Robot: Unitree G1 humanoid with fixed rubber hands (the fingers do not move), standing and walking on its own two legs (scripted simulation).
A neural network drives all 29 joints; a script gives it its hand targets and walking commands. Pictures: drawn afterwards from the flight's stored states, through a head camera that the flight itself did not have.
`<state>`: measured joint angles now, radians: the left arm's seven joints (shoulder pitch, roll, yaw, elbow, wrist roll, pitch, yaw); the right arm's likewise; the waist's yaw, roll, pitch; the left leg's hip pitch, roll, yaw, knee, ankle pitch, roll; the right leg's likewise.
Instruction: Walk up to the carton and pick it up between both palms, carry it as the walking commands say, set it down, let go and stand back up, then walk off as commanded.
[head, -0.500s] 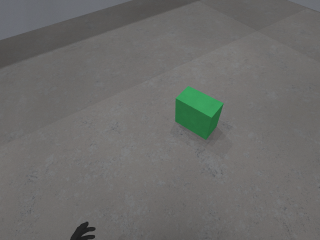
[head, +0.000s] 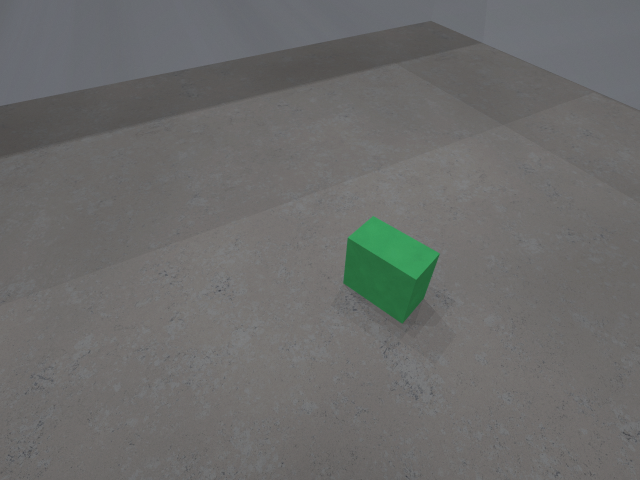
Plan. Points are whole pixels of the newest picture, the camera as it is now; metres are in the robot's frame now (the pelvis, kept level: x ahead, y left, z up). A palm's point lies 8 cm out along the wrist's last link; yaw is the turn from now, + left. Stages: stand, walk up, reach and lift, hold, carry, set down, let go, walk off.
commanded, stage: stand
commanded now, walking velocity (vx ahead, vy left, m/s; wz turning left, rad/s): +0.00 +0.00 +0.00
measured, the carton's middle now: (387, 269) +0.97 -0.25 -0.65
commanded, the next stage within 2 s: none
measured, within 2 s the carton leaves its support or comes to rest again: neither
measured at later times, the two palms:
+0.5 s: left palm out of the picture -0.01 +0.23 -0.15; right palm out of the picture -0.02 -0.20 -0.15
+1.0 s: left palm out of the picture -0.01 +0.24 -0.15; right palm out of the picture +0.01 -0.20 -0.14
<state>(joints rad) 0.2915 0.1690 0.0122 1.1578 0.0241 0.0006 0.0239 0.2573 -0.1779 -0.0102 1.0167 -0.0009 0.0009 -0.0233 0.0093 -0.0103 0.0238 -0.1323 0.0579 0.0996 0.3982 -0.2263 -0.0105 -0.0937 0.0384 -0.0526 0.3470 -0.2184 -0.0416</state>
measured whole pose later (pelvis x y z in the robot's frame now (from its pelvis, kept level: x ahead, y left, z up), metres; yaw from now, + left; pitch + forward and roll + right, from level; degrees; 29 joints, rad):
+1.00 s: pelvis +0.01 +0.02 +0.00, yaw -1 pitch -1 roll +0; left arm 0.28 0.16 -0.01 1.20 0.01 0.00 0.04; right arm 0.27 -0.16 0.03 1.13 0.00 -0.01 -0.04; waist 0.00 -0.02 0.03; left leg -0.14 0.02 0.12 0.41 -0.25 0.02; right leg -0.12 0.00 -0.03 0.39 -0.25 0.00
